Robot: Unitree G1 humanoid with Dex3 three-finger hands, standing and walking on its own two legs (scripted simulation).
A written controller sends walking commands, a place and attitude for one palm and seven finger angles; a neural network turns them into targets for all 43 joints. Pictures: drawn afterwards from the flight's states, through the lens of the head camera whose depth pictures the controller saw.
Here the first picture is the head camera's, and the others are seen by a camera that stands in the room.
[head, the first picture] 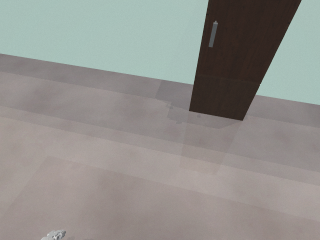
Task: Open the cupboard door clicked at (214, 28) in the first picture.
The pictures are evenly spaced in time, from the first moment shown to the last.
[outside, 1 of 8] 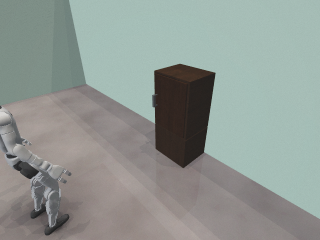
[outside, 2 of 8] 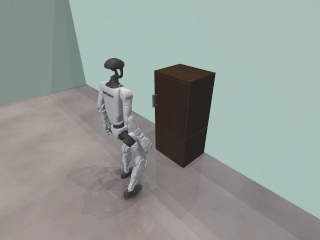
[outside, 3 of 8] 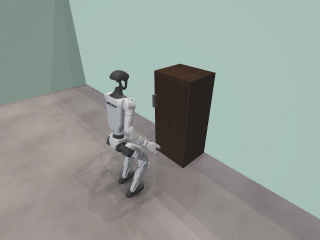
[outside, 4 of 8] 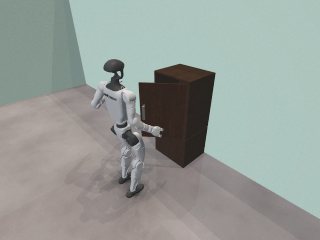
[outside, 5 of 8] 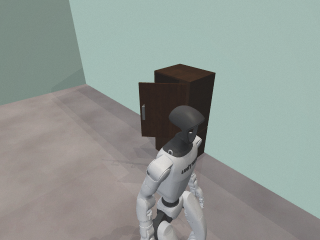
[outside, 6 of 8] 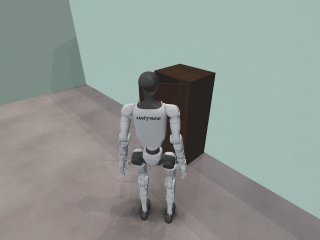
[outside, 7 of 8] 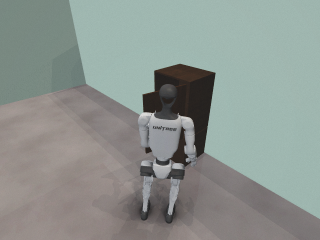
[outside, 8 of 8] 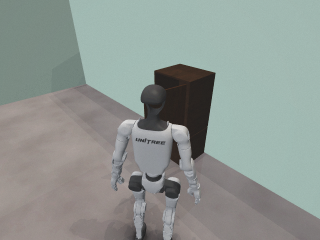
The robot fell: no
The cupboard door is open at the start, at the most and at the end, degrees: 0 82 81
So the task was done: yes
